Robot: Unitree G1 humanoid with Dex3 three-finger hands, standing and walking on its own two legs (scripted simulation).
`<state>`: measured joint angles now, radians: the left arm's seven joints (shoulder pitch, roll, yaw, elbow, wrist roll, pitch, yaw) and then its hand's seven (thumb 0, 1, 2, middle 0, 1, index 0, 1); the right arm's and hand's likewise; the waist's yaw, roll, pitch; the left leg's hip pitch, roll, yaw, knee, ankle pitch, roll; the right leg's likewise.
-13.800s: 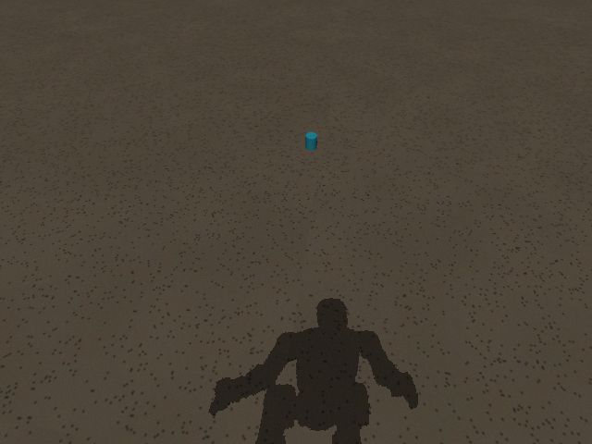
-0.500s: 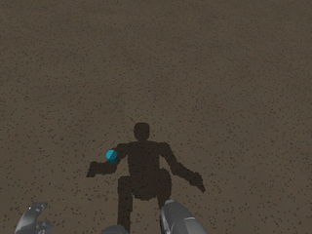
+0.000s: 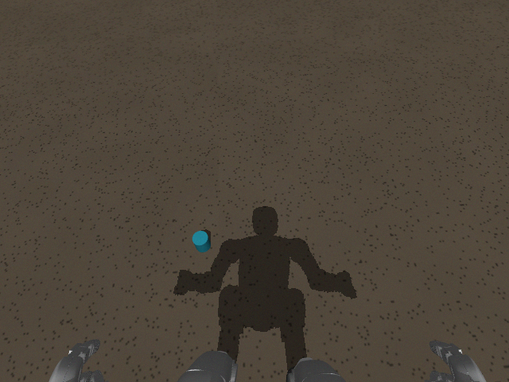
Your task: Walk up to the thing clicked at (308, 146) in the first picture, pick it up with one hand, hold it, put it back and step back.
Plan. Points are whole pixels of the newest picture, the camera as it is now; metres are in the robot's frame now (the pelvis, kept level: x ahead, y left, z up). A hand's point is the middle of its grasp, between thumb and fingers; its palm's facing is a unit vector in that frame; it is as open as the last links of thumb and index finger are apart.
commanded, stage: walk up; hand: left
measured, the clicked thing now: (201, 241) +0.63 +0.25 -0.73
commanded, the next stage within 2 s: stand in 1.80 s
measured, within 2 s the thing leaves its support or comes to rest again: neither
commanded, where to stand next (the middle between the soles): +0.24 +0.00 m, yaw +1 degrees
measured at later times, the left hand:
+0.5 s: hand out of the picture -0.10 +0.25 -0.16, palm faces -0.03 -0.92 -0.39, open 7.4 cm
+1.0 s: hand out of the picture -0.07 +0.25 -0.14, palm faces +0.02 -0.92 -0.39, open 7.4 cm
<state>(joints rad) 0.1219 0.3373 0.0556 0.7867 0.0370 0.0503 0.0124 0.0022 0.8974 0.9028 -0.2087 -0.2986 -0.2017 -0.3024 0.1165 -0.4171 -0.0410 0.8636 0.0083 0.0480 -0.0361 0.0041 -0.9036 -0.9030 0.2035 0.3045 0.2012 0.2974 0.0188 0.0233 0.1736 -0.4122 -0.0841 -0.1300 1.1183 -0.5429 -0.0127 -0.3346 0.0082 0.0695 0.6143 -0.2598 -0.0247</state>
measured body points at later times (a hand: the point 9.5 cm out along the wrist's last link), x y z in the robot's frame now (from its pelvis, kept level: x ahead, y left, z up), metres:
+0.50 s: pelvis -0.14 -0.03 -0.01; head -0.10 -0.03 +0.44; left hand -0.10 +0.29 -0.13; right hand -0.01 -0.35 -0.11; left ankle -0.06 +0.12 -0.73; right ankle -0.19 -0.17 -0.73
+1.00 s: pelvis -0.15 -0.03 +0.00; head -0.14 -0.03 +0.45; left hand -0.07 +0.29 -0.11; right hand -0.08 -0.33 -0.12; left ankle -0.14 +0.10 -0.73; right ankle -0.14 -0.15 -0.71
